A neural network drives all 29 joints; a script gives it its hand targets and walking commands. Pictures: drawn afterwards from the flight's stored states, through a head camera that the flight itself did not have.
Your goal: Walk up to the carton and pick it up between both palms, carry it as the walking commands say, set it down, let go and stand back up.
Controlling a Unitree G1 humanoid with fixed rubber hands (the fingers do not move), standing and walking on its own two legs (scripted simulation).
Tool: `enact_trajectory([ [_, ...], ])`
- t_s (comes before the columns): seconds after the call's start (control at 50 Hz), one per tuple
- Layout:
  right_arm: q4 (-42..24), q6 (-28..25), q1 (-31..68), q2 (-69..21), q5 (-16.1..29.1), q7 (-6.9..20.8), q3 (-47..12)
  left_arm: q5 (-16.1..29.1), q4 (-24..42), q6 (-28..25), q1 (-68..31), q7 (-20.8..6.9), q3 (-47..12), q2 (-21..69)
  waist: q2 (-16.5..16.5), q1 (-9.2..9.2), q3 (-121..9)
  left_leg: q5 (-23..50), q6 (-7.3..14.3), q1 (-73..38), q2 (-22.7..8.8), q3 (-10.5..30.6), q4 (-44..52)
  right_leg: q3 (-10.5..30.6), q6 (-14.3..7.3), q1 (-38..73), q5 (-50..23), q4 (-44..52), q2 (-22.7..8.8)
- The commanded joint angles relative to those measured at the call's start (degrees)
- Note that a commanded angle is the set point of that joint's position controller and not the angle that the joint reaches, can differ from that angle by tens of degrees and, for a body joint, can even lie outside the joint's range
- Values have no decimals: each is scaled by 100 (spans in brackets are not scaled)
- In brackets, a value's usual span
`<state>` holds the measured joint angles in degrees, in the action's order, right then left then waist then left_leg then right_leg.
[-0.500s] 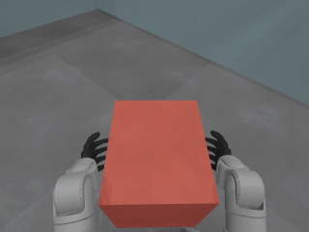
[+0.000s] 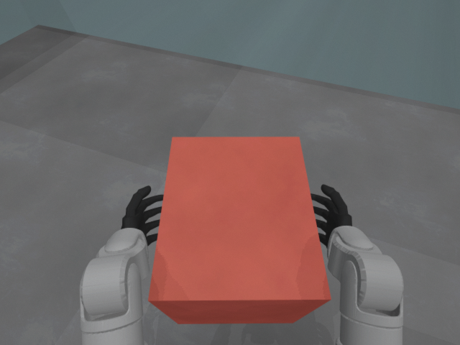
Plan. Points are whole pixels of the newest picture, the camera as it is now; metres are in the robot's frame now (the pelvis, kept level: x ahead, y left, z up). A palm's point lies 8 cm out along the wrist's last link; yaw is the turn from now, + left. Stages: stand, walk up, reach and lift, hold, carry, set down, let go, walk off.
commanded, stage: carry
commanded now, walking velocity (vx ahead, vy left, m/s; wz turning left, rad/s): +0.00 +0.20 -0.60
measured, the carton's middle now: (235, 234) +0.30 +0.00 +0.01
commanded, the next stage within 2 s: none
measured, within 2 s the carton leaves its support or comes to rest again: neither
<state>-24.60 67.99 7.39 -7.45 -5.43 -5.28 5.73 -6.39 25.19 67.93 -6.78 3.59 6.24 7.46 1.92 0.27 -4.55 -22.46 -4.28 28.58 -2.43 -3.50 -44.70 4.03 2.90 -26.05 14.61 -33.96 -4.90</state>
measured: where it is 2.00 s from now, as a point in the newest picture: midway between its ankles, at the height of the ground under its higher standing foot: (84, 216)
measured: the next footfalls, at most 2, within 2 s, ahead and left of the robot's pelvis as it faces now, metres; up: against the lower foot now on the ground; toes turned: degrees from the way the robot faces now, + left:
left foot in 0.04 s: +0.05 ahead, +0.16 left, +0.00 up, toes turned +3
right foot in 0.40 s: +0.09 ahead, -0.05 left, +0.00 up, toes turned -1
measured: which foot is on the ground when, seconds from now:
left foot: up 0.00-0.02, down 0.04-0.40, up 0.42-0.76, down 0.78-1.00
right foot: down 0.00-0.04, up 0.06-0.38, down 0.40-0.80, up 0.82-1.00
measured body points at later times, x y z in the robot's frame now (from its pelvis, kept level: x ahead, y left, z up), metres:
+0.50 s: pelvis +0.09 +0.07 +0.02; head +0.07 +0.06 +0.47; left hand +0.34 +0.25 +0.10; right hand +0.38 -0.06 +0.09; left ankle +0.03 +0.16 -0.69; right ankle +0.05 -0.05 -0.73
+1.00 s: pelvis +0.38 +0.27 +0.01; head +0.40 +0.29 +0.46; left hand +0.52 +0.55 +0.06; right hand +0.69 +0.29 +0.07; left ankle +0.30 +0.25 -0.73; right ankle +0.50 +0.11 -0.66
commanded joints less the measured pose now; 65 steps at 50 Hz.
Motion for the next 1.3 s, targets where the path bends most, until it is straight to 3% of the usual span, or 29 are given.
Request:
enact_trajectory([
  [0.0, -85, 68, 2110, -4974, 2206, 1384, -4150, 2173, 143, 123, -2065, -1398, -3964, 4530, 1206, 9, -1508, 591, 89, -1184, 258, -521, 1835, 654, -674, 666, -1953, 215, -767],
  [0.02, -10, 78, 2019, -4980, 2171, 1401, -4126, 2144, 105, 134, -2055, -1392, -3987, 4540, 578, 60, -1674, 795, 141, -2028, -186, -150, 2447, 363, -500, 90, -1174, -472, -429],
  [0.04, 88, 95, 2037, -4895, 2181, 1404, -4114, 2054, -17, 130, -2005, -1399, -4044, 4578, -963, 51, -1598, 782, 357, -2752, -1423, 1181, 3058, -332, -238, -847, 1087, -1210, 252],
  [0.06, 219, 42, 2063, -4916, 2218, 1471, -4106, 2109, 222, 119, -2443, -1417, -4224, 4566, -2286, 56, -1658, -396, 1154, -2700, -2303, 2530, 3495, -811, -243, -1546, 1965, -2163, 423],
  [0.1, -91, -23, 2458, -4993, 2312, 1552, -4111, 2299, 463, 57, -3009, -1427, -4407, 4756, -1512, 82, -920, -2655, 1235, -1908, -1806, 2570, 3962, -264, -349, -1651, 1072, -2643, 136],
  [0.16, -229, 6, 2444, -4998, 2355, 1590, -4102, 2281, 283, 72, -2724, -1357, -4252, 4855, -1203, 46, -839, -1189, 1084, -2037, -1273, 1575, 3935, -526, -146, -1199, 237, -1860, 137],
  [0.3, 23, 222, 2225, -4632, 2372, 1774, -4006, 1743, -321, 187, -2000, -1160, -3938, 4771, -1143, 138, -787, -422, 1391, -2406, -1034, 1823, 3749, -923, -12, -111, 417, 645, 488],
  [0.36, 95, 285, 2393, -4633, 2409, 1790, -4005, 1738, -400, 220, -2066, -1135, -3828, 4825, -874, 68, -966, -23, 1285, -1428, -626, 1350, 3134, -1100, -61, 1773, -191, 1839, 376],
  [0.38, 123, 296, 2493, -4618, 2422, 1787, -4000, 1760, -430, 223, -2074, -1121, -3792, 4837, -561, -20, -1157, 128, 1043, -309, -392, 1073, 2533, -666, -244, 3227, -63, 1995, -16],
  [0.4, 154, 311, 2627, -4628, 2470, 1777, -3994, 1748, -435, 222, -2020, -1109, -3750, 4789, 416, -153, -1286, 36, 731, 745, 33, 442, 1205, 499, -424, 4200, 1176, 2616, -1140],
  [0.42, 34, 342, 2924, -4572, 2502, 1772, -4093, 1683, -640, 171, -2003, -1116, -3613, 4802, 1605, -118, -849, -175, 705, 1890, 241, 112, 15, 2031, -1034, 4005, 2486, 2949, -2464],
  [0.44, 1, 317, 3084, -4631, 2522, 1767, -4079, 1899, -558, 143, -2276, -1129, -3729, 4945, 978, -62, -667, 205, 777, 2025, -276, 292, -705, 1945, -1185, 3561, 2387, 2930, -2760],
  [0.5, 85, 228, 2791, -4934, 2541, 1747, -4053, 2180, -227, 85, -2441, -1183, -3894, 5178, 359, -93, -479, 1034, 640, 1790, -408, -31, -1119, -42, -728, 3298, 815, 2714, -1934],
  [0.62, -44, 148, 2330, -4910, 2264, 1549, -4075, 2334, 73, 80, -2274, -1310, -4022, 4990, 702, -87, -99, 1355, 661, 1196, -287, -773, -295, -1629, -574, 3367, -1054, 2598, -1564],
  [0.7, -183, 133, 2228, -4904, 2197, 1455, -4092, 2399, 327, 135, -2184, -1358, -4042, 4815, 1404, 64, -560, 831, 984, -543, 579, -1687, 409, -2609, -316, 3508, -6039, 1161, -1393],
  [0.74, -234, 139, 2204, -4903, 2246, 1442, -4106, 2307, 397, 157, -2013, -1355, -4017, 4698, 1748, 203, -1149, 557, 1195, -1898, 1032, -1855, 894, -2765, -115, 3419, -7045, -515, -1411],
  [0.76, -215, 151, 2135, -4934, 2272, 1453, -4102, 2197, 394, 162, -2027, -1353, -3983, 4614, 1133, 433, -1388, 704, 1344, -3216, 1214, -1588, 1597, -2778, 96, 2492, -6095, -2175, -1197],
  [0.78, -184, 184, 2258, -4943, 2283, 1481, -4065, 2042, 298, 155, -2014, -1357, -3967, 4632, 4, 331, -929, 187, 1588, -4125, 364, 349, 1717, -2207, 179, 404, -1944, -3572, -687],
  [0.8, 106, 174, 2166, -4989, 2300, 1541, -3955, 2117, 246, 193, -2141, -1407, -4050, 4798, -1818, 230, -1123, 733, 2500, -5039, -1013, 4312, 3058, -1505, 354, -2075, 1529, -4790, 477],
  [0.82, -125, 210, 2511, -5127, 2418, 1590, -4115, 2007, 3, 113, -2196, -1392, -3890, 4947, -820, 201, -1507, 1758, 2490, -5188, -1330, 4389, 2908, -247, 205, -2261, 1522, -5206, -14],
  [0.88, -247, 101, 2589, -5505, 2590, 1681, -4309, 2086, 19, -53, -2069, -1360, -3891, 5406, 288, 123, -1286, 2340, 1911, -3772, -875, 2747, 2676, -55, 179, -1582, 764, -3743, -529],
  [0.94, -168, -10, 2360, -5399, 2644, 1756, -4182, 1982, -39, -154, -1974, -1225, -3949, 5504, -338, 110, -981, 2369, 1849, -3345, -604, 2240, 3192, -411, 422, -1457, 351, -2736, -504],
  [1.0, -265, -20, 2282, -5179, 2628, 1769, -4048, 1977, 150, -164, -1992, -1119, -4079, 5437, -678, 136, -613, 3893, 1669, -3131, -138, 1591, 3126, -843, 562, -1250, -397, -1144, -263],
  [1.12, -52, 102, 1955, -4860, 2393, 1697, -3704, 2212, 304, 5, -2202, -1092, -4209, 5015, -1220, 62, -897, 7167, 1112, -2641, 92, 1059, 2398, -1496, 167, 1603, -1464, 754, 531],
  [1.16, -109, 110, 2209, -4811, 2433, 1700, -3723, 2095, 127, 16, -1906, -1123, -4104, 4934, -588, -346, -1595, 6037, 921, -1628, 294, 511, -79, -1688, 331, 3947, -1237, 1063, 226],
  [1.18, -200, 111, 2384, -4877, 2504, 1745, -3808, 1996, 67, 9, -1793, -1129, -4031, 4931, 518, -447, -1846, 3334, 898, -576, 575, 244, -1893, -611, 375, 4864, -49, 1050, -782],
  [1.2, -314, 153, 2335, -4887, 2576, 1796, -3992, 1808, -282, -38, -1493, -1135, -3862, 4962, 2278, -175, -1930, -114, 897, 714, 1069, 386, -3276, 2600, -533, 4790, 332, 2062, -2462],
  [1.22, -265, 161, 2352, -4957, 2505, 1779, -4045, 1876, -256, -46, -1713, -1139, -3914, 5183, 1431, -90, -1876, 214, 1089, 938, 323, 796, -3675, 2145, -776, 4486, 404, 2013, -2623],
  [1.28, -262, 81, 2503, -5125, 2476, 1742, -4151, 2153, 38, -106, -2077, -1210, -4128, 5466, 349, -131, -1007, 550, 915, 825, -370, 731, -2421, 335, -703, 3345, -413, 1974, -2205],
])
